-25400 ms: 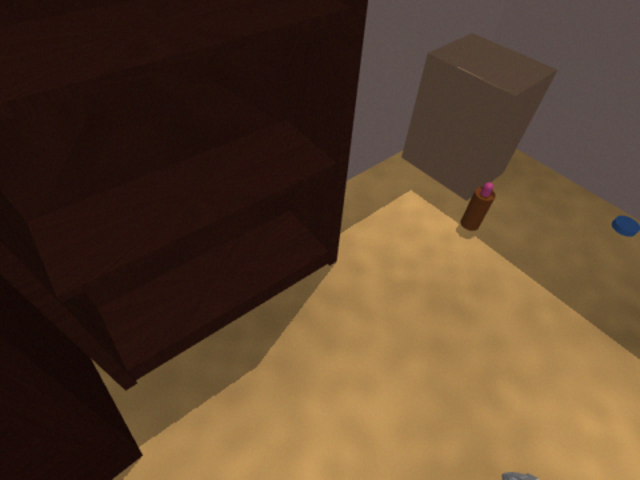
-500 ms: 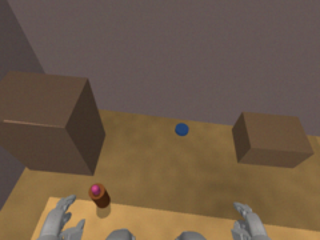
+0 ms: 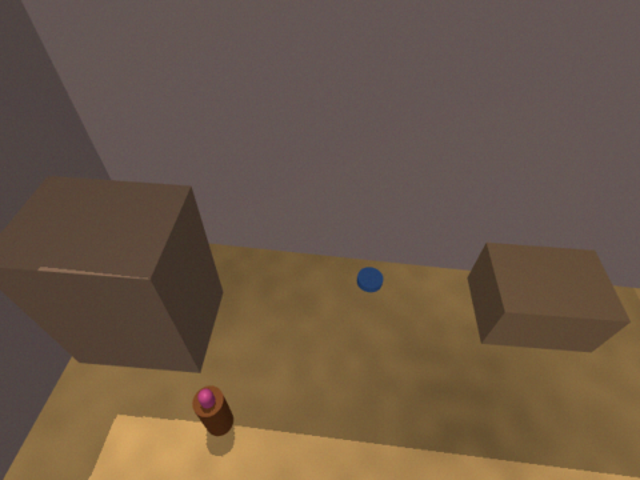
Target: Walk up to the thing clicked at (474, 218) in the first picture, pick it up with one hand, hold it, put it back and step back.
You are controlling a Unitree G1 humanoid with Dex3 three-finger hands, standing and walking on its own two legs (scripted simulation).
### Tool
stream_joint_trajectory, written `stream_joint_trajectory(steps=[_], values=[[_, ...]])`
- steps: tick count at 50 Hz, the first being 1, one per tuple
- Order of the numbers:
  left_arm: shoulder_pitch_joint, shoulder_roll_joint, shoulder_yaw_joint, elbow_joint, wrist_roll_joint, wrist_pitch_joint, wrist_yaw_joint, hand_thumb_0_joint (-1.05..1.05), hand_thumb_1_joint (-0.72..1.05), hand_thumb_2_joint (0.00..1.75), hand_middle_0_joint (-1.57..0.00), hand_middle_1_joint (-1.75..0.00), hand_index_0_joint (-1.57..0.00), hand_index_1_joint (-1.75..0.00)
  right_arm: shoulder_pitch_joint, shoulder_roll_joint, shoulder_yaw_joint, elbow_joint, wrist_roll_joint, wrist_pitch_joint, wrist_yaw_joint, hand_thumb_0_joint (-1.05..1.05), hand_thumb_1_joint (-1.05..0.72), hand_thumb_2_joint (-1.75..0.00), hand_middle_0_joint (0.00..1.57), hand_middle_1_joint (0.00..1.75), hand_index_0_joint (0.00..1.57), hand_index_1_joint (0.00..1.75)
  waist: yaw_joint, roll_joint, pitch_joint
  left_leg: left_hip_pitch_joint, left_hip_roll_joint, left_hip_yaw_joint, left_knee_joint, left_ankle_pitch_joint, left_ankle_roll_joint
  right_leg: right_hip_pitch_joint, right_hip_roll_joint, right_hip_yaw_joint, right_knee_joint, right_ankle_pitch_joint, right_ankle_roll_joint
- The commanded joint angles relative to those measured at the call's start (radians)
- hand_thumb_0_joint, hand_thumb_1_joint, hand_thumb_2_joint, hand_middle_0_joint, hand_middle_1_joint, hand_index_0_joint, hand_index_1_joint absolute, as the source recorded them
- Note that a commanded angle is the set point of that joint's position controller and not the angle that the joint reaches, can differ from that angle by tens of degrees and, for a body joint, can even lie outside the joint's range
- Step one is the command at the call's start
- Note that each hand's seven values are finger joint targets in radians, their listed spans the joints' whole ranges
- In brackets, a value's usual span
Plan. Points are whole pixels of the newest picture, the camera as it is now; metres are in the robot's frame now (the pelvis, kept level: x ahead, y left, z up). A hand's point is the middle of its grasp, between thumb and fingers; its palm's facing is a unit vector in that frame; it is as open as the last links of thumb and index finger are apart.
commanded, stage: stand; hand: left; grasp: from the side
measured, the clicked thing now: (212, 408) +0.40 +0.28 -0.66
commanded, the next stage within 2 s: step back in 1.56 s
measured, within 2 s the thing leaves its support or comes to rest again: neither
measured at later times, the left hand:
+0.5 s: hand out of the picture +0.04 +0.24 -0.15, palm faces -0.02 -0.94 -0.34, open 7.4 cm
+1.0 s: hand out of the picture +0.08 +0.24 -0.15, palm faces -0.02 -0.94 -0.34, open 7.4 cm
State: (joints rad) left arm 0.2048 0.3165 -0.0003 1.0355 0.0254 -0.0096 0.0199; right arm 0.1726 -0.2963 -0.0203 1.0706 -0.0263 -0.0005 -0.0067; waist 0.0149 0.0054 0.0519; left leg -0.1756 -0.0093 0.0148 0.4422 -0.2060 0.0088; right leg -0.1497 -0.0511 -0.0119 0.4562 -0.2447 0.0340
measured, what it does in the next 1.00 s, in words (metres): stands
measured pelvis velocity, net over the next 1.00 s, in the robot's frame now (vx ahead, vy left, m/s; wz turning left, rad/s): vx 0.01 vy -0.01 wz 0.00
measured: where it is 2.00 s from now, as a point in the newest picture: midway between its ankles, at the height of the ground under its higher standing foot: outside the picture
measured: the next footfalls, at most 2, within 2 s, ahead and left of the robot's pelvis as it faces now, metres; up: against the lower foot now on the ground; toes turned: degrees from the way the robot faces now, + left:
none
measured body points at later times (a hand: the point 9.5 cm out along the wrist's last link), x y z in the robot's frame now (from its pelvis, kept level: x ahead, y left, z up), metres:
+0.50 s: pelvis -0.01 -0.01 +0.01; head -0.01 -0.01 +0.46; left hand +0.05 +0.29 -0.13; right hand +0.05 -0.30 -0.14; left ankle +0.02 +0.11 -0.74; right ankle +0.00 -0.14 -0.74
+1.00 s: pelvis +0.01 -0.01 +0.01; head +0.02 -0.01 +0.46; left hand +0.08 +0.29 -0.13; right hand +0.08 -0.30 -0.13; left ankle +0.02 +0.11 -0.74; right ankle +0.00 -0.14 -0.74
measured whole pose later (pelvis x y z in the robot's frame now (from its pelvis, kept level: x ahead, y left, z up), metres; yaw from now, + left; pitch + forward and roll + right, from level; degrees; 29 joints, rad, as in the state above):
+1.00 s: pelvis +0.01 -0.01 +0.01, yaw +0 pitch -2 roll +0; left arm 0.11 0.33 0.00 1.16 0.02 -0.02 0.00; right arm 0.12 -0.33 -0.01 1.16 -0.01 -0.01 0.00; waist 0.00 0.00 0.05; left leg -0.12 0.00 0.01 0.32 -0.16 0.00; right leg -0.10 -0.04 -0.01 0.33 -0.20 0.03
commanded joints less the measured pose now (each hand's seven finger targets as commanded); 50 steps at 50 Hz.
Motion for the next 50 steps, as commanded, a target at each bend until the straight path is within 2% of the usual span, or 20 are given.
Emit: stream_joint_trajectory(steps=[1,2,6,12,17,20,22,25,27,36,38,42,46,48,50], values=[[-0.048,0.198,0.039,-0.024,-0.001,-0.022,0.015,0.0,0.9,0.9,-0.2,-0.3,-0.2,-0.3,-0.051,-0.208,-0.039,-0.03,-0.001,-0.026,-0.011,0.0,-0.9,-0.9,0.2,0.3,0.2,0.3,-0.008,0.01,-0.016,0.012,0.108,-0.12,-0.149,0.009,0.009,-0.02,-0.062,0.075,-0.114,0.059,-0.05],[-0.056,0.205,0.041,-0.018,-0.001,-0.022,0.015,0.0,0.9,0.9,-0.2,-0.3,-0.2,-0.3,-0.052,-0.214,-0.041,-0.026,-0.001,-0.026,-0.012,0.0,-0.9,-0.9,0.2,0.3,0.2,0.3,-0.008,0.012,-0.03,0.006,0.112,-0.125,-0.159,-0.006,0.011,0.001,-0.064,0.074,-0.118,0.057,-0.049],[-0.058,0.204,0.039,0.015,0.0,-0.023,0.012,0.0,0.9,0.9,-0.2,-0.3,-0.2,-0.3,-0.06,-0.21,-0.039,-0.007,0.0,-0.021,-0.008,0.0,-0.9,-0.9,0.2,0.3,0.2,0.3,-0.007,0.002,0.008,-0.01,0.108,-0.127,-0.179,-0.058,0.008,-0.017,-0.06,0.073,-0.143,0.013,-0.043],[-0.08,0.21,0.038,0.038,-0.001,-0.026,0.009,0.0,0.9,0.9,-0.2,-0.3,-0.2,-0.3,-0.067,-0.21,-0.033,0.012,0.003,-0.024,-0.006,0.0,-0.9,-0.9,0.2,0.3,0.2,0.3,-0.009,-0.001,-0.025,0.026,0.111,-0.116,-0.17,0.009,0.005,0.001,-0.074,0.085,-0.164,0.052,-0.045],[-0.085,0.217,0.036,0.056,-0.002,-0.026,0.008,0.0,0.9,0.9,-0.2,-0.3,-0.2,-0.3,-0.077,-0.212,-0.032,0.023,0.005,-0.021,-0.005,0.0,-0.9,-0.9,0.2,0.3,0.2,0.3,-0.011,-0.019,-0.021,0.032,0.112,-0.112,-0.171,-0.001,0.005,-0.012,-0.072,0.085,-0.182,0.015,-0.044],[-0.092,0.219,0.036,0.058,-0.004,-0.028,0.007,0.0,0.9,0.9,-0.2,-0.3,-0.2,-0.3,-0.075,-0.217,-0.028,0.029,0.006,-0.02,-0.004,0.0,-0.9,-0.9,0.2,0.3,0.2,0.3,-0.011,-0.01,-0.032,0.038,0.113,-0.108,-0.166,0.017,0.006,0.001,-0.076,0.088,-0.184,0.038,-0.044],[-0.101,0.22,0.035,0.063,-0.003,-0.027,0.007,0.0,0.9,0.9,-0.2,-0.3,-0.2,-0.3,-0.072,-0.216,-0.025,0.032,0.006,-0.017,-0.003,0.0,-0.9,-0.9,0.2,0.3,0.2,0.3,-0.015,-0.001,-0.019,0.017,0.111,-0.108,-0.172,-0.014,0.006,-0.001,-0.072,0.086,-0.188,0.012,-0.042],[-0.103,0.222,0.036,0.066,-0.005,-0.027,0.006,0.0,0.9,0.9,-0.2,-0.3,-0.2,-0.3,-0.074,-0.219,-0.024,0.032,0.007,-0.019,-0.003,0.0,-0.9,-0.9,0.2,0.3,0.2,0.3,-0.015,-0.006,-0.024,0.025,0.116,-0.108,-0.173,0.019,0.006,0.003,-0.076,0.087,-0.185,0.038,-0.045],[-0.102,0.218,0.035,0.07,-0.006,-0.024,0.005,0.0,0.9,0.9,-0.2,-0.3,-0.2,-0.3,-0.069,-0.231,-0.026,0.035,0.006,-0.019,-0.005,0.0,-0.9,-0.9,0.2,0.3,0.2,0.3,-0.015,0.006,-0.026,0.012,0.117,-0.109,-0.177,-0.013,0.006,0.006,-0.073,0.086,-0.185,0.022,-0.046],[-0.112,0.218,0.034,0.072,-0.009,-0.028,0.002,0.0,0.9,0.9,-0.2,-0.3,-0.2,-0.3,-0.073,-0.233,-0.021,0.043,0.01,-0.029,-0.006,0.0,-0.9,-0.9,0.2,0.3,0.2,0.3,-0.013,-0.009,-0.071,0.059,0.129,-0.104,-0.166,0.138,0.008,0.051,-0.083,0.082,-0.172,0.156,-0.045],[-0.117,0.22,0.035,0.074,-0.009,-0.025,0.003,0.0,0.9,0.9,-0.2,-0.3,-0.2,-0.3,-0.074,-0.234,-0.02,0.044,0.01,-0.028,-0.008,0.0,-0.9,-0.9,0.2,0.3,0.2,0.3,-0.015,-0.005,-0.067,0.059,0.129,-0.099,-0.167,0.139,0.007,0.054,-0.086,0.083,-0.174,0.176,-0.045],[-0.117,0.218,0.036,0.078,-0.012,-0.02,0.0,0.0,0.9,0.9,-0.2,-0.3,-0.2,-0.3,-0.075,-0.24,-0.019,0.048,0.01,-0.026,-0.007,0.0,-0.9,-0.9,0.2,0.3,0.2,0.3,-0.013,-0.001,-0.032,0.031,0.125,-0.107,-0.196,0.052,0.003,0.033,-0.076,0.077,-0.185,0.093,-0.043],[-0.115,0.219,0.037,0.077,-0.008,-0.021,0.0,0.0,0.9,0.9,-0.2,-0.3,-0.2,-0.3,-0.088,-0.243,-0.022,0.043,0.011,-0.028,-0.007,0.0,-0.9,-0.9,0.2,0.3,0.2,0.3,-0.013,-0.01,-0.033,0.05,0.128,-0.109,-0.193,0.078,0.001,0.017,-0.079,0.077,-0.187,0.092,-0.043],[-0.118,0.218,0.037,0.071,-0.009,-0.023,0.0,0.0,0.9,0.9,-0.2,-0.3,-0.2,-0.3,-0.087,-0.246,-0.023,0.041,0.009,-0.031,-0.007,0.0,-0.9,-0.9,0.2,0.3,0.2,0.3,-0.013,-0.002,-0.07,0.072,0.134,-0.101,-0.172,0.156,0.005,0.043,-0.087,0.082,-0.183,0.162,-0.045],[-0.124,0.226,0.04,0.067,-0.01,-0.024,0.001,0.0,0.9,0.9,-0.2,-0.3,-0.2,-0.3,-0.086,-0.242,-0.022,0.043,0.01,-0.033,-0.008,0.0,-0.9,-0.9,0.2,0.3,0.2,0.3,-0.016,-0.002,-0.083,0.077,0.134,-0.096,-0.166,0.193,0.006,0.06,-0.089,0.082,-0.178,0.205,-0.044]])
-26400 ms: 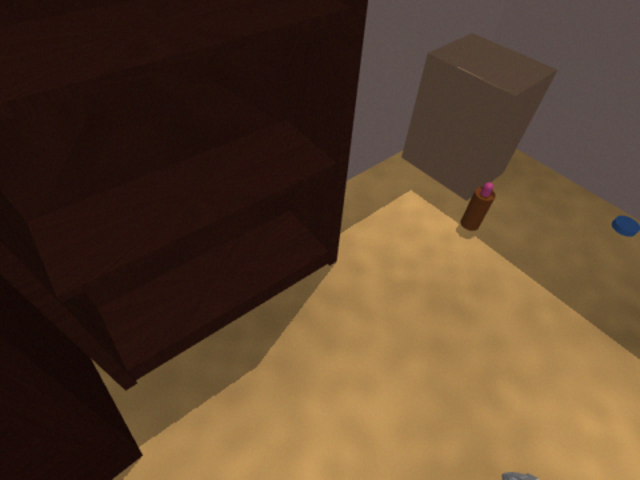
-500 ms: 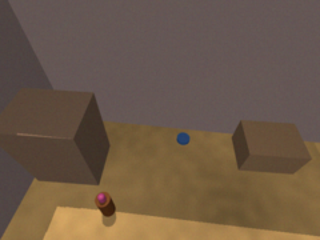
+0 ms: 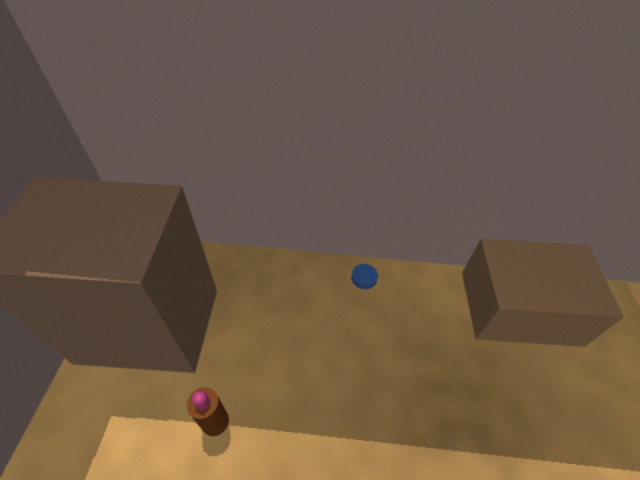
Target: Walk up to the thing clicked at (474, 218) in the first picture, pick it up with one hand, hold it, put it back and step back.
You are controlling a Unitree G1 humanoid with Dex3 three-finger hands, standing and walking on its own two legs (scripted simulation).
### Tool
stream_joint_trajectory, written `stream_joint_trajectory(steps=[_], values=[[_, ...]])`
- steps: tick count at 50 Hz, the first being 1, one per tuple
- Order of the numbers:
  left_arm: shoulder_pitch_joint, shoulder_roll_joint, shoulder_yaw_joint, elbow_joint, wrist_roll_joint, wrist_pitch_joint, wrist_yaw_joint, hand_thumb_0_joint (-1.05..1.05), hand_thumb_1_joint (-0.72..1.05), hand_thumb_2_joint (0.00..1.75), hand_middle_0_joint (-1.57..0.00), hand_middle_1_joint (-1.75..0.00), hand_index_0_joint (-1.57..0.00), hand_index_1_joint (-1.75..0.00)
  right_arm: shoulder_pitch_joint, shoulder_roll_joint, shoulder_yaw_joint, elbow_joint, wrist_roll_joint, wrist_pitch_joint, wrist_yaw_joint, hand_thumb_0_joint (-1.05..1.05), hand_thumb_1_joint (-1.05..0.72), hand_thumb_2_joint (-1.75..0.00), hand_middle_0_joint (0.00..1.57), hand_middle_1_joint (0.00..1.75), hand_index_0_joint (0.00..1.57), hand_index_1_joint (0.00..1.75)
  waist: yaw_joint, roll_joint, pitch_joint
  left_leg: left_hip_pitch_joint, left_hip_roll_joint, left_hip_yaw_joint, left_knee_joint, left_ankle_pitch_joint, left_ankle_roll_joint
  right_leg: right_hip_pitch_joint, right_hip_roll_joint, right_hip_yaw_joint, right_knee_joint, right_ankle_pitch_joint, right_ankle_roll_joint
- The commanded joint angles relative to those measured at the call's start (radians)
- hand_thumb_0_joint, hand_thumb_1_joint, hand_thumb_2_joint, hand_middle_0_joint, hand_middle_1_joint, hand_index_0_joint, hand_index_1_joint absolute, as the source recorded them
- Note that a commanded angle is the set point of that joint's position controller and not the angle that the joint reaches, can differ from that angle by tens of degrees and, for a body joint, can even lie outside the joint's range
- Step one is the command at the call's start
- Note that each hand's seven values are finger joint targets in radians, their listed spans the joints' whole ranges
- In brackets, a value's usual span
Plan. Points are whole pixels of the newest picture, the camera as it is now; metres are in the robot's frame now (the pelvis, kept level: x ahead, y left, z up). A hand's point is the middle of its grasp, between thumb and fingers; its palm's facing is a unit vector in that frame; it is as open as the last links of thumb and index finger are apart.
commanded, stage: stand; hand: left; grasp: from the side
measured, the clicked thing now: (207, 409) +0.38 +0.29 -0.66
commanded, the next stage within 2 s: step back in 0.56 s
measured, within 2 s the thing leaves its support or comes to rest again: neither
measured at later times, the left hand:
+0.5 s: hand out of the picture +0.08 +0.25 -0.16, palm faces -0.01 -0.94 -0.34, open 7.4 cm
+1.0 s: hand out of the picture +0.03 +0.27 -0.17, palm faces -0.04 -0.92 -0.40, open 7.4 cm
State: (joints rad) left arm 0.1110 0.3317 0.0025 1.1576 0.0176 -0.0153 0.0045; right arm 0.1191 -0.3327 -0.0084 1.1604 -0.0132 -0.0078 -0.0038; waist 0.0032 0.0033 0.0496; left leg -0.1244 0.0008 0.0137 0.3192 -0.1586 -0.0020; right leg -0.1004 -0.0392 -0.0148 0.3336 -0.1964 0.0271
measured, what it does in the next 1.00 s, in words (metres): lifts its left foot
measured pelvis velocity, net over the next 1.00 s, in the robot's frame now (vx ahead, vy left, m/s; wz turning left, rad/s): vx -0.07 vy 0.01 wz -0.01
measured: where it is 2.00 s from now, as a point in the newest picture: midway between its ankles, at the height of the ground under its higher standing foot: outside the picture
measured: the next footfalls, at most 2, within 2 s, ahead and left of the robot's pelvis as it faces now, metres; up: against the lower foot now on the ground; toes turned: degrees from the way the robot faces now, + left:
left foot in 1.12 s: -0.09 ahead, +0.13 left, +0.00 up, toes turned -2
right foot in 1.54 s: -0.14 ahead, -0.05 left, +0.00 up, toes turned +1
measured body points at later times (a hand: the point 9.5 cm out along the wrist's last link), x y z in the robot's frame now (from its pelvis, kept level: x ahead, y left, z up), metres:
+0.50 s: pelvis +0.01 +0.00 +0.00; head +0.01 +0.00 +0.45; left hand +0.08 +0.30 -0.13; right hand +0.08 -0.30 -0.13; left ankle +0.01 +0.12 -0.75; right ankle -0.01 -0.13 -0.75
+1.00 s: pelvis -0.07 +0.01 -0.02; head +0.00 +0.00 +0.42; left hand +0.03 +0.32 -0.14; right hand +0.03 -0.32 -0.15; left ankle -0.07 +0.12 -0.70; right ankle -0.01 -0.13 -0.75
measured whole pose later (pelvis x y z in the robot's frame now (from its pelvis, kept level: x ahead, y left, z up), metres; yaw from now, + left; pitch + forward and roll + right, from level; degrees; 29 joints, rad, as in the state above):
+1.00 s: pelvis -0.07 +0.01 -0.02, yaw -1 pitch -2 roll +1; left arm 0.11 0.36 0.06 0.95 0.04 0.03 0.00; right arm 0.09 -0.40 -0.07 0.97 0.01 0.07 0.02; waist 0.01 0.00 0.18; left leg -0.43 -0.09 -0.05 1.00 -0.49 0.03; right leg -0.35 -0.05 0.02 0.61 -0.24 0.01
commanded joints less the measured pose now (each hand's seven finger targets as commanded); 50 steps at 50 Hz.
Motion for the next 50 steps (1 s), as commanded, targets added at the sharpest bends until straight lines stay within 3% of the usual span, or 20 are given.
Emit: stream_joint_trajectory(steps=[1,7,15,17,23,27,28,29,32,34,39,41,42,43,44,45,46,48,50], values=[[-0.029,0.208,0.037,-0.052,-0.004,-0.018,0.016,0.0,0.9,0.9,-0.2,-0.3,-0.2,-0.3,-0.03,-0.203,-0.032,-0.044,-0.002,-0.027,-0.011,0.0,-0.9,-0.9,0.2,0.3,0.2,0.3,-0.005,0.008,-0.083,0.031,0.123,-0.094,-0.045,0.147,0.014,0.011,-0.1,0.083,-0.051,0.161,-0.035],[-0.035,0.208,0.037,-0.06,-0.006,-0.02,0.017,0.0,0.9,0.9,-0.2,-0.3,-0.2,-0.3,-0.045,-0.211,-0.034,-0.049,0.0,-0.027,-0.012,0.0,-0.9,-0.9,0.2,0.3,0.2,0.3,-0.003,-0.012,-0.118,0.072,0.134,-0.088,-0.022,0.26,0.018,0.03,-0.102,0.073,-0.04,0.258,-0.034],[-0.041,0.211,0.038,-0.059,-0.005,-0.017,0.018,0.0,0.9,0.9,-0.2,-0.3,-0.2,-0.3,-0.049,-0.212,-0.033,-0.048,-0.001,-0.021,-0.013,0.0,-0.9,-0.9,0.2,0.3,0.2,0.3,-0.007,-0.005,-0.071,0.031,0.128,-0.089,-0.047,0.17,0.012,0.018,-0.1,0.075,-0.065,0.173,-0.029],[-0.033,0.211,0.039,-0.059,-0.004,-0.017,0.017,0.0,0.9,0.9,-0.2,-0.3,-0.2,-0.3,-0.056,-0.215,-0.034,-0.05,0.0,-0.022,-0.013,0.0,-0.9,-0.9,0.2,0.3,0.2,0.3,-0.004,0.003,-0.079,0.043,0.131,-0.086,-0.037,0.195,0.016,0.023,-0.104,0.076,-0.062,0.209,-0.031],[-0.032,0.207,0.04,-0.061,-0.005,-0.017,0.014,0.0,0.9,0.9,-0.2,-0.3,-0.2,-0.3,-0.064,-0.218,-0.036,-0.056,0.002,-0.025,-0.011,0.0,-0.9,-0.9,0.2,0.3,0.2,0.3,-0.001,0.006,-0.079,0.044,0.131,-0.088,-0.044,0.18,0.016,0.022,-0.102,0.075,-0.065,0.179,-0.035],[-0.036,0.213,0.041,-0.062,-0.006,-0.016,0.013,0.0,0.9,0.9,-0.2,-0.3,-0.2,-0.3,-0.054,-0.209,-0.034,-0.054,0.0,-0.024,-0.009,0.0,-0.9,-0.9,0.2,0.3,0.2,0.3,-0.006,-0.005,-0.052,0.022,0.128,-0.095,-0.069,0.103,0.013,0.004,-0.094,0.073,-0.075,0.099,-0.036],[-0.025,0.278,0.09,-0.095,-0.018,-0.007,0.016,0.0,0.9,0.9,-0.2,-0.3,-0.2,-0.3,-0.082,-0.259,-0.057,-0.078,-0.003,-0.003,-0.005,0.0,-0.9,-0.9,0.2,0.3,0.2,0.3,-0.001,-0.02,0.056,-0.048,0.114,-0.11,0.031,0.229,0.047,-0.079,-0.077,0.087,0.005,0.25,-0.047],[-0.013,0.274,0.091,-0.108,-0.02,-0.003,0.02,0.0,0.9,0.9,-0.2,-0.3,-0.2,-0.3,-0.062,-0.247,-0.058,-0.093,0.003,0.003,-0.004,0.0,-0.9,-0.9,0.2,0.3,0.2,0.3,-0.006,-0.02,0.034,-0.057,0.113,-0.099,0.056,0.258,0.054,-0.076,-0.073,0.08,0.033,0.273,-0.054],[0.002,0.261,0.097,-0.147,-0.018,0.002,0.02,0.0,0.9,0.9,-0.2,-0.3,-0.2,-0.3,-0.04,-0.244,-0.066,-0.125,0.008,0.011,0.0,0.0,-0.9,-0.9,0.2,0.3,0.2,0.3,-0.014,-0.006,-0.056,-0.054,0.12,-0.103,0.082,0.249,0.076,-0.047,-0.061,0.085,0.102,0.251,-0.074],[-0.002,0.242,0.095,-0.17,-0.017,0.01,0.018,0.0,0.9,0.9,-0.2,-0.3,-0.2,-0.3,-0.05,-0.257,-0.078,-0.144,0.007,0.018,0.004,0.0,-0.9,-0.9,0.2,0.3,0.2,0.3,-0.015,0.035,-0.113,-0.051,0.134,-0.121,0.086,0.206,0.097,-0.057,-0.044,0.078,0.153,0.183,-0.08],[0.037,0.242,0.093,-0.208,-0.003,0.024,0.015,0.0,0.9,0.9,-0.2,-0.3,-0.2,-0.3,-0.077,-0.27,-0.097,-0.203,0.002,0.035,0.007,0.0,-0.9,-0.9,0.2,0.3,0.2,0.3,-0.002,0.075,-0.137,-0.117,0.153,-0.141,0.121,0.09,0.148,-0.09,-0.022,0.075,0.244,0.07,-0.089],[0.05,0.263,0.102,-0.217,0.0,0.026,0.013,0.0,0.9,0.9,-0.2,-0.3,-0.2,-0.3,-0.076,-0.259,-0.098,-0.22,0.005,0.042,0.009,0.0,-0.9,-0.9,0.2,0.3,0.2,0.3,0.003,0.034,-0.137,-0.147,0.109,-0.12,0.201,-0.002,0.133,-0.115,-0.059,0.123,0.218,0.079,-0.12],[0.041,0.283,0.109,-0.228,0.003,0.026,0.012,0.0,0.9,0.9,-0.2,-0.3,-0.2,-0.3,-0.068,-0.248,-0.097,-0.227,0.007,0.045,0.009,0.0,-0.9,-0.9,0.2,0.3,0.2,0.3,0.004,-0.011,-0.131,-0.162,0.07,-0.098,0.269,-0.078,0.114,-0.133,-0.106,0.177,0.174,0.084,-0.154],[0.033,0.311,0.119,-0.237,0.006,0.025,0.011,0.0,0.9,0.9,-0.2,-0.3,-0.2,-0.3,-0.066,-0.23,-0.092,-0.229,0.006,0.05,0.01,0.0,-0.9,-0.9,0.2,0.3,0.2,0.3,0.014,-0.085,-0.099,-0.183,-0.003,-0.059,0.385,-0.189,0.072,-0.178,-0.184,0.262,0.077,0.096,-0.202],[0.0,0.347,0.128,-0.258,0.014,0.021,0.013,0.0,0.9,0.9,-0.2,-0.3,-0.2,-0.3,-0.049,-0.211,-0.09,-0.232,0.007,0.056,0.013,0.0,-0.9,-0.9,0.2,0.3,0.2,0.3,0.015,-0.197,-0.075,-0.196,-0.095,-0.009,0.583,-0.326,0.039,-0.217,-0.293,0.375,-0.022,0.13,-0.269],[-0.018,0.374,0.136,-0.292,0.027,0.015,0.018,0.0,0.9,0.9,-0.2,-0.3,-0.2,-0.3,-0.029,-0.216,-0.091,-0.246,-0.001,0.065,0.013,0.0,-0.9,-0.9,0.2,0.3,0.2,0.3,0.021,-0.219,-0.065,-0.229,-0.098,-0.069,0.733,-0.418,0.034,-0.246,-0.353,0.44,-0.036,0.174,-0.324],[-0.045,0.367,0.14,-0.306,0.031,0.012,0.023,0.0,0.9,0.9,-0.2,-0.3,-0.2,-0.3,0.014,-0.225,-0.094,-0.24,0.003,0.069,0.014,0.0,-0.9,-0.9,0.2,0.3,0.2,0.3,-0.003,-0.215,-0.062,-0.229,-0.066,-0.11,0.776,-0.413,0.038,-0.266,-0.352,0.411,-0.014,0.187,-0.325],[-0.125,0.328,0.133,-0.338,0.027,0.014,0.028,0.0,0.9,0.9,-0.2,-0.3,-0.2,-0.3,0.083,-0.235,-0.098,-0.229,0.022,0.064,0.015,0.0,-0.9,-0.9,0.2,0.3,0.2,0.3,-0.042,-0.197,-0.08,-0.205,-0.067,-0.128,0.806,-0.358,0.035,-0.276,-0.275,0.279,0.035,0.194,-0.277],[-0.138,0.312,0.127,-0.359,0.032,0.02,0.029,0.0,0.9,0.9,-0.2,-0.3,-0.2,-0.3,0.104,-0.247,-0.097,-0.233,0.025,0.058,0.011,0.0,-0.9,-0.9,0.2,0.3,0.2,0.3,-0.04,-0.203,-0.092,-0.198,-0.049,-0.094,0.711,-0.328,0.021,-0.255,-0.234,0.236,0.083,0.179,-0.236]])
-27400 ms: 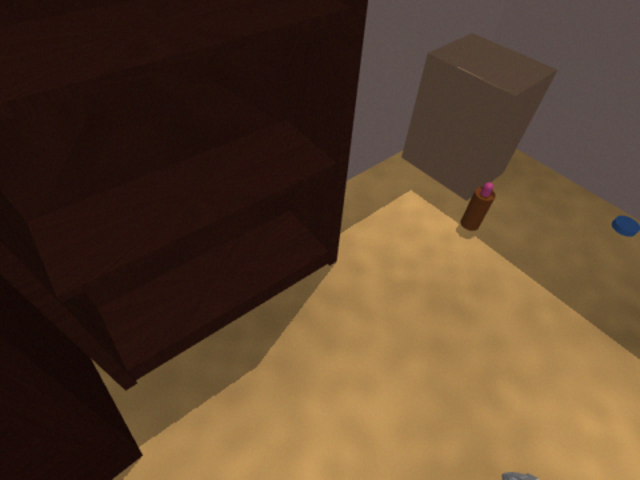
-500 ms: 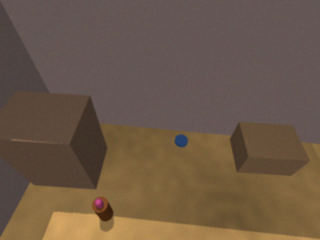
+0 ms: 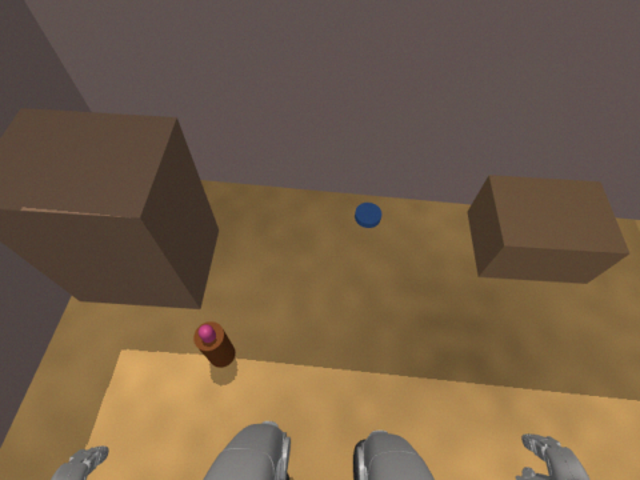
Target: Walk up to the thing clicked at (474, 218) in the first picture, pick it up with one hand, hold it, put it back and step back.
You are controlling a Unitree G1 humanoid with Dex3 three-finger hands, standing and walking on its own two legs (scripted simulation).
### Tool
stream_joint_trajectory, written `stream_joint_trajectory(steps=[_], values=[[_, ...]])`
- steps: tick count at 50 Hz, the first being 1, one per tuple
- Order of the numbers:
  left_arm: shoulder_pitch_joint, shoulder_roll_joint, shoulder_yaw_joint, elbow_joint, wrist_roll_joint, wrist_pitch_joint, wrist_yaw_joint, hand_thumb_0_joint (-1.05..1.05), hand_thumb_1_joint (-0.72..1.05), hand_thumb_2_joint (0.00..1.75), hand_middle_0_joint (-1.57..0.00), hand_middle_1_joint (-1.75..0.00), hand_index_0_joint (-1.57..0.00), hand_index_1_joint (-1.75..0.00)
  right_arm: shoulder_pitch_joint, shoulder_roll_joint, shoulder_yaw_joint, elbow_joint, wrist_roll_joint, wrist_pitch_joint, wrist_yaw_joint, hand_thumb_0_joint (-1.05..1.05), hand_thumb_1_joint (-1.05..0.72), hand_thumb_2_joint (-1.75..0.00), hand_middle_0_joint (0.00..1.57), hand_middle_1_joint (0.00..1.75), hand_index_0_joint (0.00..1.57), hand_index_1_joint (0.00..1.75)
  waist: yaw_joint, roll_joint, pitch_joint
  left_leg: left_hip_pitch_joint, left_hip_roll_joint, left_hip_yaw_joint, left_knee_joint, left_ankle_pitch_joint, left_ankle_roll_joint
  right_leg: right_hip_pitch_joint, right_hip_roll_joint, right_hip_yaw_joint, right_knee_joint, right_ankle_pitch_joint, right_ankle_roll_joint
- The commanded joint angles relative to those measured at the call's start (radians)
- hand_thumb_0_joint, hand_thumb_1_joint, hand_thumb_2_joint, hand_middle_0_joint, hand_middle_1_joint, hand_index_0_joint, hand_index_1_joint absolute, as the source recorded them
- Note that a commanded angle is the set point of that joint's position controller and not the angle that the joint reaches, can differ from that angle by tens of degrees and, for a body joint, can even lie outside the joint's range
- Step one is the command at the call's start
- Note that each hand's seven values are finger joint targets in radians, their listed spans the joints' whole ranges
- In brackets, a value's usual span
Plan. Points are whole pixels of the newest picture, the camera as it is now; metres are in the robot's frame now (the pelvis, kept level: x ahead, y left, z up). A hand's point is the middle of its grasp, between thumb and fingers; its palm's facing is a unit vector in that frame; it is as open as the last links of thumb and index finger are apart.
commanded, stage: step back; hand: left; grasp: from the side
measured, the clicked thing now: (214, 343) +0.44 +0.29 -0.64
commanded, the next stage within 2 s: none
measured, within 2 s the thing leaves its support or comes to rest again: neither
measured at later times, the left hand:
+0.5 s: hand out of the picture +0.02 +0.31 -0.16, palm faces -0.09 -0.92 -0.38, open 7.4 cm
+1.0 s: hand out of the picture -0.08 +0.32 -0.15, palm faces -0.04 -0.94 -0.35, open 7.4 cm
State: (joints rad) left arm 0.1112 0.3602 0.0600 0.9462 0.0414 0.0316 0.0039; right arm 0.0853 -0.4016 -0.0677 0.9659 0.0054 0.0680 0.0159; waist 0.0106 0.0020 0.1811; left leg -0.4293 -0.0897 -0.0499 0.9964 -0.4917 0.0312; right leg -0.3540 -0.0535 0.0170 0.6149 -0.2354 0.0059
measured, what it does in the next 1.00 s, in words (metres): walks backwards: left foot, then right foot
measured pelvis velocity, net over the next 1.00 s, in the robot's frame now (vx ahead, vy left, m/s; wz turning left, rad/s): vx -0.22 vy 0.07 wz -0.01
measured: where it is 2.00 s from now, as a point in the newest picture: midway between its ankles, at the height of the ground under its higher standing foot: outside the picture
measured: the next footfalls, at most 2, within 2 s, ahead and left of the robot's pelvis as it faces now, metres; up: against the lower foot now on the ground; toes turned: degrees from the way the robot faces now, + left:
left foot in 0.12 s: -0.03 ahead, +0.12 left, +0.00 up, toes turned -1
right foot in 0.54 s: -0.07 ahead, -0.06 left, +0.00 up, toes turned +2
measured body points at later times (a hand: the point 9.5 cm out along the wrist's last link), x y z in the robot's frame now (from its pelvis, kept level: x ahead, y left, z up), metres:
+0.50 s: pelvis -0.09 +0.05 +0.00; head -0.01 +0.06 +0.44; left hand +0.03 +0.36 -0.13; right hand +0.00 -0.26 -0.12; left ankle -0.06 +0.12 -0.73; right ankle -0.11 -0.06 -0.71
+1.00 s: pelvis -0.22 +0.07 +0.00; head -0.16 +0.10 +0.44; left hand -0.08 +0.37 -0.13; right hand -0.14 -0.25 -0.10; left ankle -0.21 +0.18 -0.73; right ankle -0.17 -0.06 -0.68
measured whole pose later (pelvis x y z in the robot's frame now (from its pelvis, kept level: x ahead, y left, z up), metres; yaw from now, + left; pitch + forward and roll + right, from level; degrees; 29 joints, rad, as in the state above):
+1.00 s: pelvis -0.22 +0.07 +0.00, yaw -1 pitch -3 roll +0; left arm 0.10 0.39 0.08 0.77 0.04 0.09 0.01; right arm 0.17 -0.35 -0.05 0.87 -0.03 0.02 -0.02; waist -0.01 -0.06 0.20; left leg -0.25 -0.03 -0.04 0.63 -0.33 0.03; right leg -0.48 0.10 0.13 0.97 -0.49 0.00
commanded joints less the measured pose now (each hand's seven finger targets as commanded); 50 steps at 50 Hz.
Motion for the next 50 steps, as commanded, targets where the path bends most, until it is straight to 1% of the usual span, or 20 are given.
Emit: stream_joint_trajectory(steps=[1,5,7,8,9,12,14,19,26,28,30,31,34,41,44,45,46,47,48,50], values=[[-0.117,0.273,0.068,-0.149,0.007,-0.022,0.031,0.0,0.9,0.9,-0.2,-0.3,-0.2,-0.3,0.136,-0.178,-0.034,-0.043,0.004,-0.022,-0.01,0.0,-0.9,-0.9,0.2,0.3,0.2,0.3,-0.036,-0.194,-0.228,0.086,0.048,-0.012,-0.057,0.003,-0.016,0.056,-0.208,0.2,-0.173,0.229,-0.204],[-0.055,0.263,0.063,-0.154,-0.023,0.006,0.027,0.0,0.9,0.9,-0.2,-0.3,-0.2,-0.3,0.163,-0.153,-0.035,-0.05,-0.03,-0.049,-0.023,0.0,-0.9,-0.9,0.2,0.3,0.2,0.3,-0.04,-0.128,-0.255,0.169,0.079,0.025,-0.617,0.305,-0.015,0.193,-0.139,0.135,0.043,0.328,-0.125],[-0.009,0.158,0.043,-0.171,-0.042,0.017,0.028,0.0,0.9,0.9,-0.2,-0.3,-0.2,-0.3,0.12,-0.282,-0.066,-0.074,-0.059,-0.06,-0.034,0.0,-0.9,-0.9,0.2,0.3,0.2,0.3,0.011,0.245,-0.225,0.367,0.341,-0.363,-0.607,0.865,0.01,-0.181,0.127,0.054,0.303,-0.301,-0.044],[-0.023,0.187,0.05,-0.173,-0.035,0.018,0.041,0.0,0.9,0.9,-0.2,-0.3,-0.2,-0.3,0.11,-0.324,-0.073,-0.097,-0.053,-0.057,-0.032,0.0,-0.9,-0.9,0.2,0.3,0.2,0.3,-0.024,0.195,-0.214,0.32,0.384,-0.335,-0.557,1.006,0.079,-0.194,0.153,0.144,0.38,-0.387,-0.024],[-0.071,0.195,0.055,-0.171,-0.029,0.018,0.051,0.0,0.9,0.9,-0.2,-0.3,-0.2,-0.3,0.112,-0.329,-0.077,-0.108,-0.048,-0.057,-0.035,0.0,-0.9,-0.9,0.2,0.3,0.2,0.3,-0.07,0.248,-0.21,0.218,0.44,-0.446,-0.631,0.858,0.136,-0.147,0.169,0.19,0.466,-0.403,-0.018],[-0.019,0.195,0.05,-0.149,-0.041,0.019,0.039,0.0,0.9,0.9,-0.2,-0.3,-0.2,-0.3,-0.002,-0.203,-0.049,-0.123,-0.052,-0.058,-0.056,0.0,-0.9,-0.9,0.2,0.3,0.2,0.3,0.016,0.151,-0.183,0.348,0.241,-0.134,-0.538,0.953,-0.014,-0.232,0.165,0.211,0.519,-0.195,-0.039],[0.039,0.189,0.055,-0.145,-0.033,0.016,0.036,0.0,0.9,0.9,-0.2,-0.3,-0.2,-0.3,0.028,-0.184,-0.05,-0.129,-0.033,-0.063,-0.064,0.0,-0.9,-0.9,0.2,0.3,0.2,0.3,0.022,0.153,-0.22,0.451,0.244,-0.134,-0.518,0.984,-0.032,-0.216,0.162,0.171,0.511,-0.169,-0.031],[-0.012,0.184,0.052,-0.178,-0.022,0.004,0.031,0.0,0.9,0.9,-0.2,-0.3,-0.2,-0.3,0.113,-0.188,-0.063,-0.138,-0.028,-0.061,-0.071,0.0,-0.9,-0.9,0.2,0.3,0.2,0.3,-0.055,0.104,-0.223,0.504,0.303,-0.173,-0.512,0.882,0.076,-0.156,0.127,0.134,0.286,-0.222,0.005],[0.09,0.176,0.059,-0.144,-0.008,-0.014,0.021,0.0,0.9,0.9,-0.2,-0.3,-0.2,-0.3,0.05,-0.203,-0.062,-0.165,-0.014,-0.051,-0.055,0.0,-0.9,-0.9,0.2,0.3,0.2,0.3,-0.01,0.07,-0.284,0.395,0.303,-0.171,-0.432,0.704,0.098,0.102,0.081,0.062,-0.156,-0.011,-0.054],[0.112,0.228,0.075,-0.142,-0.003,-0.024,0.02,0.0,0.9,0.9,-0.2,-0.3,-0.2,-0.3,0.022,-0.179,-0.05,-0.182,0.0,-0.052,-0.05,0.0,-0.9,-0.9,0.2,0.3,0.2,0.3,-0.002,-0.066,-0.306,0.186,0.215,-0.116,-0.331,0.498,0.046,0.244,-0.028,0.227,-0.119,0.314,-0.127],[0.011,0.306,0.087,-0.198,-0.006,-0.021,0.018,0.0,0.9,0.9,-0.2,-0.3,-0.2,-0.3,0.003,-0.148,-0.044,-0.177,-0.005,-0.04,-0.057,0.0,-0.9,-0.9,0.2,0.3,0.2,0.3,0.018,-0.293,-0.183,0.085,0.0,-0.023,0.01,-0.102,-0.033,0.079,-0.304,0.532,-0.245,0.398,-0.342],[-0.001,0.292,0.085,-0.217,-0.004,-0.024,0.019,0.0,0.9,0.9,-0.2,-0.3,-0.2,-0.3,0.034,-0.168,-0.05,-0.166,-0.01,-0.037,-0.056,0.0,-0.9,-0.9,0.2,0.3,0.2,0.3,0.01,-0.255,-0.148,0.082,0.009,-0.087,0.112,-0.153,-0.037,0.019,-0.32,0.553,-0.252,0.421,-0.352],[-0.019,0.222,0.075,-0.24,-0.015,-0.021,0.027,0.0,0.9,0.9,-0.2,-0.3,-0.2,-0.3,0.074,-0.161,-0.032,-0.143,-0.001,-0.046,-0.048,0.0,-0.9,-0.9,0.2,0.3,0.2,0.3,-0.007,-0.118,-0.147,0.033,-0.041,-0.093,0.159,-0.072,-0.034,0.083,-0.176,0.304,-0.201,0.515,-0.269],[0.052,0.221,0.078,-0.266,0.003,0.005,0.022,0.0,0.9,0.9,-0.2,-0.3,-0.2,-0.3,0.113,-0.138,-0.021,-0.169,-0.012,-0.065,-0.057,0.0,-0.9,-0.9,0.2,0.3,0.2,0.3,0.024,-0.192,-0.278,0.026,0.049,0.025,-0.316,0.004,-0.053,0.38,-0.117,0.22,-0.076,0.525,-0.197],[0.002,0.229,0.067,-0.29,-0.014,0.028,0.01,0.0,0.9,0.9,-0.2,-0.3,-0.2,-0.3,0.177,-0.143,-0.043,-0.143,-0.031,-0.075,-0.055,0.0,-0.9,-0.9,0.2,0.3,0.2,0.3,-0.025,-0.153,-0.268,0.228,0.06,0.029,-0.608,0.355,-0.031,0.198,-0.057,0.183,0.019,0.304,-0.116],[0.027,0.202,0.06,-0.296,-0.017,0.034,0.007,0.0,0.9,0.9,-0.2,-0.3,-0.2,-0.3,0.162,-0.191,-0.059,-0.155,-0.047,-0.078,-0.054,0.0,-0.9,-0.9,0.2,0.3,0.2,0.3,-0.015,-0.054,-0.264,0.315,0.177,-0.137,-0.635,0.346,0.012,0.036,0.002,0.172,0.079,0.122,-0.077],[0.025,0.165,0.058,-0.301,-0.018,0.031,0.008,0.0,0.9,0.9,-0.2,-0.3,-0.2,-0.3,0.133,-0.299,-0.081,-0.165,-0.059,-0.077,-0.051,0.0,-0.9,-0.9,0.2,0.3,0.2,0.3,-0.017,0.191,-0.231,0.356,0.405,-0.437,-0.69,0.438,0.106,-0.189,0.17,0.103,0.263,-0.266,-0.034],[-0.025,0.217,0.081,-0.3,-0.001,0.03,0.024,0.0,0.9,0.9,-0.2,-0.3,-0.2,-0.3,0.11,-0.356,-0.093,-0.183,-0.048,-0.076,-0.047,0.0,-0.9,-0.9,0.2,0.3,0.2,0.3,-0.06,0.187,-0.194,0.14,0.537,-0.493,-0.696,0.467,0.253,-0.114,0.163,0.169,0.461,-0.42,-0.008],[-0.052,0.237,0.088,-0.291,0.004,0.029,0.027,0.0,0.9,0.9,-0.2,-0.3,-0.2,-0.3,0.056,-0.352,-0.095,-0.196,-0.046,-0.084,-0.054,0.0,-0.9,-0.9,0.2,0.3,0.2,0.3,-0.055,0.197,-0.151,0.029,0.563,-0.541,-0.723,0.445,0.289,-0.07,0.138,0.218,0.62,-0.388,-0.011],[0.033,0.217,0.092,-0.248,-0.016,0.03,0.015,0.0,0.9,0.9,-0.2,-0.3,-0.2,-0.3,-0.022,-0.254,-0.063,-0.206,-0.057,-0.089,-0.056,0.0,-0.9,-0.9,0.2,0.3,0.2,0.3,0.02,0.113,-0.162,0.131,0.386,-0.258,-0.643,0.574,0.2,-0.122,0.175,0.236,0.698,-0.273,-0.02]])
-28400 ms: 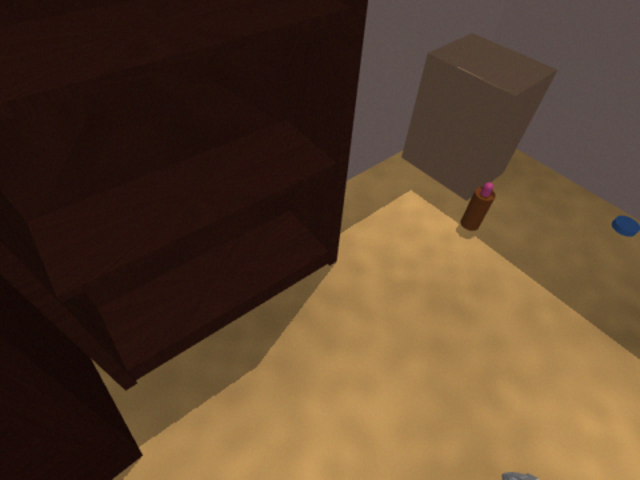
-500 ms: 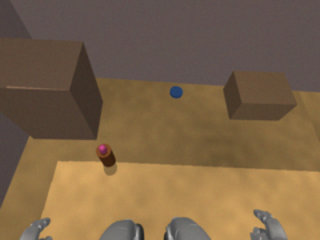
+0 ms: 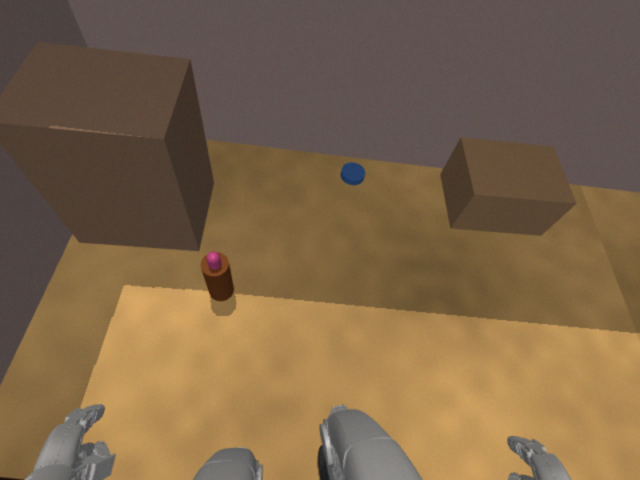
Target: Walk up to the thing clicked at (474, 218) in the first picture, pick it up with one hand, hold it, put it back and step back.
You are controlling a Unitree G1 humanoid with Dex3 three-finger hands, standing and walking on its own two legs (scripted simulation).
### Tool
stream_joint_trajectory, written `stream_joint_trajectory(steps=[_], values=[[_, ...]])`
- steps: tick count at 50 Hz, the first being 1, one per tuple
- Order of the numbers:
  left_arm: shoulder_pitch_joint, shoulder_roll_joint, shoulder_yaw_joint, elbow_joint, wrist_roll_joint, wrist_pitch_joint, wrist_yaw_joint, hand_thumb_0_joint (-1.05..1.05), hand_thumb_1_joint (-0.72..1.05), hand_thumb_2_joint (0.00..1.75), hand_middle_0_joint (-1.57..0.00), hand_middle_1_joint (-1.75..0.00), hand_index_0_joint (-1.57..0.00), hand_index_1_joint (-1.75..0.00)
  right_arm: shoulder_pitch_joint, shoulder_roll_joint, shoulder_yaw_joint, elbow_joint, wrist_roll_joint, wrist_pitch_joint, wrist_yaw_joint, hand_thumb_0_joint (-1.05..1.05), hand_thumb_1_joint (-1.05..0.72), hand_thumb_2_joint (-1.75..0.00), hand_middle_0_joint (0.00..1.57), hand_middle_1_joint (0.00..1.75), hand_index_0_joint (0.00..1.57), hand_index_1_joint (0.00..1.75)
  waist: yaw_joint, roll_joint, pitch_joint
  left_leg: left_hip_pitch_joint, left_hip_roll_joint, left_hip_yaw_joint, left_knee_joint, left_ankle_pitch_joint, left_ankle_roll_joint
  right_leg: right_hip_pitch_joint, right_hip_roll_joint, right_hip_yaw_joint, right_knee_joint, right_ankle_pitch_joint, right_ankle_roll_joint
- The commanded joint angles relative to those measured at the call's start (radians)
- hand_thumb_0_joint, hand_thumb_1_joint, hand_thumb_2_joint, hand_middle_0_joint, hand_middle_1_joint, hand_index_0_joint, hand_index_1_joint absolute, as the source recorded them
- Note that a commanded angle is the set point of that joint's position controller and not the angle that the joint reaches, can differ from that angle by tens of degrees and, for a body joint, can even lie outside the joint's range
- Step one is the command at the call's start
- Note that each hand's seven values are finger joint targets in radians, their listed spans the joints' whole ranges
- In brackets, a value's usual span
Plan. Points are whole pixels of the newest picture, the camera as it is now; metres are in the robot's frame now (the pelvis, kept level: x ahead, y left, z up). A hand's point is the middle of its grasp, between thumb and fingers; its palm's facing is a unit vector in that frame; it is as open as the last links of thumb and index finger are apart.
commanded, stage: step back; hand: left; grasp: from the side
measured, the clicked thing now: (217, 273) +0.66 +0.22 -0.64
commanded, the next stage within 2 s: none
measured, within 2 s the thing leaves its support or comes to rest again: neither
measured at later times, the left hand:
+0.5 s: hand out of the picture -0.06 +0.21 -0.13, palm faces -0.06 -0.92 -0.40, open 7.4 cm
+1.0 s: hand out of the picture -0.23 +0.18 -0.16, palm faces -0.07 -0.93 -0.36, open 7.4 cm
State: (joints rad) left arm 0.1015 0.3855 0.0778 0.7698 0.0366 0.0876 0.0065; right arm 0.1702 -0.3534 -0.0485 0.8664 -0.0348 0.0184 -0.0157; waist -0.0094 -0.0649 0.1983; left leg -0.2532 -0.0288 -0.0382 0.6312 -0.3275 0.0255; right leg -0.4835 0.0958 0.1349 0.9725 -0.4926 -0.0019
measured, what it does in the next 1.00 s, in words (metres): walks backwards: right foot, then left foot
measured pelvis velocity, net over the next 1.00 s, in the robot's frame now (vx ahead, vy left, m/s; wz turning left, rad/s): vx -0.32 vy -0.09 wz -0.07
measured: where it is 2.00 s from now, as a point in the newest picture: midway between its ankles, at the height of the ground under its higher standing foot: outside the picture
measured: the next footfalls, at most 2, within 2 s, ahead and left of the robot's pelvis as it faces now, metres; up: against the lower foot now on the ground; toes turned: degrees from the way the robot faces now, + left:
right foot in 0.32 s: -0.09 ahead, -0.17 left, +0.00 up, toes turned -2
left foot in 0.66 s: -0.19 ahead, +0.05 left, +0.00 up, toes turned -1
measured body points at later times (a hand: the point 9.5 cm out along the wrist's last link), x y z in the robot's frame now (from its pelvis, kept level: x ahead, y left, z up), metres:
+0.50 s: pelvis -0.16 -0.05 +0.00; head -0.12 -0.07 +0.45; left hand -0.06 +0.25 -0.10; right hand -0.08 -0.38 -0.12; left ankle -0.14 +0.10 -0.64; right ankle -0.13 -0.17 -0.73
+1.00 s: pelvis -0.32 -0.09 -0.01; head -0.27 -0.07 +0.44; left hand -0.22 +0.23 -0.14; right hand -0.19 -0.42 -0.10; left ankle -0.23 +0.05 -0.73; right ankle -0.36 -0.23 -0.73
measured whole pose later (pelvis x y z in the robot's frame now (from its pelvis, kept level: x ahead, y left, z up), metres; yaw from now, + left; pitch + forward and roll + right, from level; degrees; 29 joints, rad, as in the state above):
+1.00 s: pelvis -0.32 -0.09 -0.01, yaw -4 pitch -2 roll +0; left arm 0.21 0.41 0.07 0.85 0.03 0.04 -0.01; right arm 0.13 -0.39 -0.05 0.79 -0.04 0.01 -0.02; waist 0.03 -0.05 0.14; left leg -0.41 0.06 0.02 0.68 -0.25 0.00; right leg -0.25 0.00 0.08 0.72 -0.45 0.02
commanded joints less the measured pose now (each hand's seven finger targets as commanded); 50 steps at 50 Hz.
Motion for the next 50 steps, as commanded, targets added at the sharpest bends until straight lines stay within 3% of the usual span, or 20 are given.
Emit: stream_joint_trajectory(steps=[1,6,10,15,16,17,18,19,22,28,31,32,33,34,35,36,39,45,48,50], values=[[0.098,0.19,0.075,-0.059,-0.018,-0.026,0.007,0.0,0.9,0.9,-0.2,-0.3,-0.2,-0.3,-0.113,-0.27,-0.075,-0.113,-0.013,-0.041,-0.027,0.0,-0.9,-0.9,0.2,0.3,0.2,0.3,0.07,0.171,-0.19,0.032,0.259,-0.183,-0.234,0.47,0.163,-0.044,0.031,0.113,0.339,0.027,-0.01],[0.074,0.17,0.072,-0.079,-0.002,-0.032,0.002,0.0,0.9,0.9,-0.2,-0.3,-0.2,-0.3,0.036,-0.262,-0.085,-0.105,0.006,-0.039,-0.035,0.0,-0.9,-0.9,0.2,0.3,0.2,0.3,-0.008,0.211,-0.238,0.264,0.28,-0.195,-0.148,0.592,0.2,-0.099,0.005,0.07,0.19,0.0,0.042],[0.064,0.171,0.064,-0.074,-0.004,-0.038,-0.006,0.0,0.9,0.9,-0.2,-0.3,-0.2,-0.3,0.045,-0.296,-0.093,-0.124,-0.002,-0.033,-0.032,0.0,-0.9,-0.9,0.2,0.3,0.2,0.3,-0.034,0.241,-0.259,0.223,0.291,-0.172,-0.136,0.516,0.219,0.019,-0.057,-0.009,-0.079,-0.034,0.046],[0.27,0.179,0.076,0.036,-0.002,-0.047,-0.018,0.0,0.9,0.9,-0.2,-0.3,-0.2,-0.3,-0.067,-0.308,-0.08,-0.163,0.011,-0.001,-0.02,0.0,-0.9,-0.9,0.2,0.3,0.2,0.3,0.06,0.241,-0.313,-0.053,0.228,-0.107,-0.038,0.265,0.119,0.363,-0.066,-0.112,-0.518,0.233,-0.022],[0.253,0.224,0.089,0.028,0.012,-0.049,-0.02,0.0,0.9,0.9,-0.2,-0.3,-0.2,-0.3,-0.045,-0.274,-0.072,-0.161,0.017,0.005,-0.019,0.0,-0.9,-0.9,0.2,0.3,0.2,0.3,0.052,0.125,-0.281,-0.197,0.154,-0.083,0.04,0.086,0.062,0.394,-0.128,0.02,-0.535,0.185,-0.057],[0.226,0.31,0.11,0.0,0.021,-0.049,-0.024,0.0,0.9,0.9,-0.2,-0.3,-0.2,-0.3,-0.033,-0.209,-0.055,-0.171,0.023,0.009,-0.025,0.0,-0.9,-0.9,0.2,0.3,0.2,0.3,0.055,-0.137,-0.221,-0.378,-0.031,-0.029,0.234,-0.201,-0.005,0.344,-0.331,0.331,-0.624,0.1,-0.129],[0.12,0.403,0.12,-0.051,0.025,-0.044,-0.02,0.0,0.9,0.9,-0.2,-0.3,-0.2,-0.3,-0.07,-0.238,-0.076,-0.173,0.023,0.01,-0.049,0.0,-0.9,-0.9,0.2,0.3,0.2,0.3,0.094,-0.255,-0.173,-0.267,-0.054,-0.07,0.482,-0.321,-0.031,0.046,-0.497,0.473,-0.714,0.076,-0.289],[0.032,0.381,0.114,-0.075,0.019,-0.049,-0.013,0.0,0.9,0.9,-0.2,-0.3,-0.2,-0.3,-0.049,-0.284,-0.092,-0.146,0.023,0.008,-0.049,0.0,-0.9,-0.9,0.2,0.3,0.2,0.3,0.052,-0.232,-0.091,-0.183,-0.012,-0.117,0.58,-0.277,-0.022,-0.13,-0.51,0.484,-0.763,0.006,-0.294],[-0.063,0.231,0.076,-0.093,0.015,-0.051,-0.003,0.0,0.9,0.9,-0.2,-0.3,-0.2,-0.3,0.06,-0.242,-0.062,-0.071,0.038,0.004,-0.035,0.0,-0.9,-0.9,0.2,0.3,0.2,0.3,-0.02,-0.097,-0.102,-0.235,-0.093,-0.113,0.618,-0.109,-0.029,0.036,-0.264,0.082,-0.59,0.261,-0.163],[0.062,0.205,0.077,-0.096,0.022,-0.044,0.018,0.0,0.9,0.9,-0.2,-0.3,-0.2,-0.3,0.055,-0.204,-0.038,-0.098,0.02,-0.026,-0.038,0.0,-0.9,-0.9,0.2,0.3,0.2,0.3,0.056,-0.166,-0.23,-0.255,-0.015,-0.009,0.209,-0.207,-0.042,0.421,-0.315,0.079,-0.464,0.592,-0.202],[0.052,0.209,0.064,-0.106,-0.001,-0.027,0.016,0.0,0.9,0.9,-0.2,-0.3,-0.2,-0.3,0.126,-0.198,-0.047,-0.072,0.005,-0.037,-0.031,0.0,-0.9,-0.9,0.2,0.3,0.2,0.3,0.026,-0.117,-0.288,-0.088,-0.001,0.04,-0.191,0.029,-0.013,0.428,-0.294,0.04,-0.298,0.677,-0.163],[0.054,0.2,0.053,-0.113,-0.007,-0.017,0.013,0.0,0.9,0.9,-0.2,-0.3,-0.2,-0.3,0.15,-0.211,-0.056,-0.059,-0.001,-0.037,-0.031,0.0,-0.9,-0.9,0.2,0.3,0.2,0.3,0.022,-0.089,-0.294,0.011,0.012,0.012,-0.279,0.18,-0.005,0.324,-0.266,0.028,-0.254,0.591,-0.123],[0.089,0.151,0.041,-0.119,-0.013,-0.011,0.009,0.0,0.9,0.9,-0.2,-0.3,-0.2,-0.3,0.126,-0.275,-0.075,-0.068,-0.015,-0.037,-0.033,0.0,-0.9,-0.9,0.2,0.3,0.2,0.3,0.041,0.101,-0.298,0.125,0.173,-0.225,-0.286,0.292,0.039,0.124,-0.173,-0.031,-0.129,0.325,-0.066],[0.085,0.132,0.037,-0.121,-0.018,-0.012,0.01,0.0,0.9,0.9,-0.2,-0.3,-0.2,-0.3,0.072,-0.376,-0.092,-0.086,-0.019,-0.032,-0.027,0.0,-0.9,-0.9,0.2,0.3,0.2,0.3,0.056,0.296,-0.253,0.154,0.364,-0.468,-0.274,0.445,0.143,-0.098,-0.021,-0.108,0.021,-0.092,-0.02],[0.011,0.19,0.058,-0.131,-0.008,-0.012,0.024,0.0,0.9,0.9,-0.2,-0.3,-0.2,-0.3,0.079,-0.433,-0.1,-0.106,-0.014,-0.032,-0.027,0.0,-0.9,-0.9,0.2,0.3,0.2,0.3,-0.018,0.287,-0.246,-0.027,0.482,-0.552,-0.272,0.465,0.282,-0.003,-0.049,0.011,0.17,-0.183,-0.002],[-0.012,0.219,0.064,-0.123,-0.005,-0.008,0.023,0.0,0.9,0.9,-0.2,-0.3,-0.2,-0.3,0.025,-0.412,-0.102,-0.112,-0.012,-0.039,-0.038,0.0,-0.9,-0.9,0.2,0.3,0.2,0.3,-0.004,0.264,-0.205,-0.122,0.494,-0.552,-0.289,0.428,0.301,0.035,-0.071,0.071,0.283,-0.134,-0.009],[0.075,0.2,0.065,-0.071,-0.02,-0.008,0.007,0.0,0.9,0.9,-0.2,-0.3,-0.2,-0.3,-0.039,-0.284,-0.065,-0.123,-0.009,-0.04,-0.048,0.0,-0.9,-0.9,0.2,0.3,0.2,0.3,0.061,0.148,-0.219,0.014,0.276,-0.183,-0.166,0.602,0.19,-0.05,0.008,0.092,0.373,0.004,-0.009],[0.061,0.164,0.04,-0.052,-0.01,-0.058,-0.002,0.0,0.9,0.9,-0.2,-0.3,-0.2,-0.3,0.053,-0.259,-0.072,-0.101,-0.003,-0.029,-0.026,0.0,-0.9,-0.9,0.2,0.3,0.2,0.3,-0.026,0.249,-0.262,0.199,0.238,-0.133,-0.143,0.315,0.205,-0.005,-0.06,-0.041,-0.074,-0.002,0.038],[0.136,0.168,0.036,0.021,-0.013,-0.087,-0.002,0.0,0.9,0.9,-0.2,-0.3,-0.2,-0.3,-0.001,-0.301,-0.078,-0.106,-0.015,-0.008,-0.008,0.0,-0.9,-0.9,0.2,0.3,0.2,0.3,-0.007,0.306,-0.289,0.079,0.234,-0.124,-0.116,0.066,0.184,0.204,-0.078,-0.128,-0.404,0.033,0.018],[0.229,0.18,0.052,0.099,-0.003,-0.103,0.005,0.0,0.9,0.9,-0.2,-0.3,-0.2,-0.3,-0.014,-0.272,-0.068,-0.1,-0.005,0.011,0.0,0.0,-0.9,-0.9,0.2,0.3,0.2,0.3,0.044,0.208,-0.274,-0.063,0.175,-0.055,0.034,0.016,0.122,0.369,-0.055,-0.12,-0.612,0.159,-0.016]])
